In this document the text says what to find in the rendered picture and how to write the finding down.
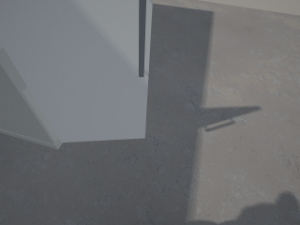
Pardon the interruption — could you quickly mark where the fridge door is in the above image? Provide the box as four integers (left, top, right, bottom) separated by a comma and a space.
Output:
0, 0, 153, 143

